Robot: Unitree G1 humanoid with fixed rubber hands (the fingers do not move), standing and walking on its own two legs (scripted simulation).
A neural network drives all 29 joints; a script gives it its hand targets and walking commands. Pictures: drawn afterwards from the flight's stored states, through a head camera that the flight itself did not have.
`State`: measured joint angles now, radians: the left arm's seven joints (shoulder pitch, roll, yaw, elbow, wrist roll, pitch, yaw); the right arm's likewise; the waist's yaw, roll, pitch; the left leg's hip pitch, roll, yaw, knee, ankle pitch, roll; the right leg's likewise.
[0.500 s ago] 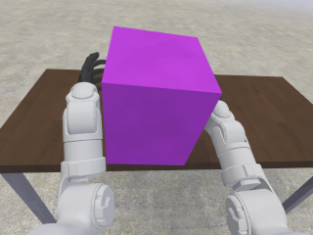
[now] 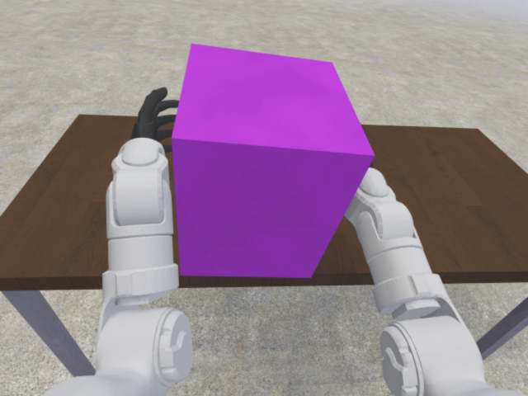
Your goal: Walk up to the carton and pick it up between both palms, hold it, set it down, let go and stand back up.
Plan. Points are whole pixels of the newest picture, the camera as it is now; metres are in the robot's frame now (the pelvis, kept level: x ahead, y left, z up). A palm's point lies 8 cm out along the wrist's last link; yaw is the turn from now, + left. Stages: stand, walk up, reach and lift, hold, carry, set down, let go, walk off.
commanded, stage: hold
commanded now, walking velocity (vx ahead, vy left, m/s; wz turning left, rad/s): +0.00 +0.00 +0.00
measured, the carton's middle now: (255, 169) +0.38 +0.00 +0.19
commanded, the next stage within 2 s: none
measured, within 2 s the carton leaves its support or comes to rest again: neither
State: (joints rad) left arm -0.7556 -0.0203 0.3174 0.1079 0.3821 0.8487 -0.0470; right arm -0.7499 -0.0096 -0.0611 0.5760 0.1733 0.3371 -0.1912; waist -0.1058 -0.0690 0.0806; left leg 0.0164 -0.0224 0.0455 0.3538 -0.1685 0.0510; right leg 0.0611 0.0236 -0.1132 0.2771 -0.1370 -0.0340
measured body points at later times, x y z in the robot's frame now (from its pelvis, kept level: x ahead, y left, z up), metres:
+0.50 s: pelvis +0.00 +0.00 +0.00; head -0.06 +0.03 +0.44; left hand +0.38 +0.15 +0.24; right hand +0.37 -0.14 +0.21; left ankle +0.03 +0.08 -0.75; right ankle +0.03 -0.09 -0.75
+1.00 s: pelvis +0.00 +0.00 +0.00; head -0.06 +0.03 +0.44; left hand +0.38 +0.15 +0.24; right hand +0.37 -0.15 +0.21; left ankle +0.03 +0.08 -0.75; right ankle +0.03 -0.09 -0.75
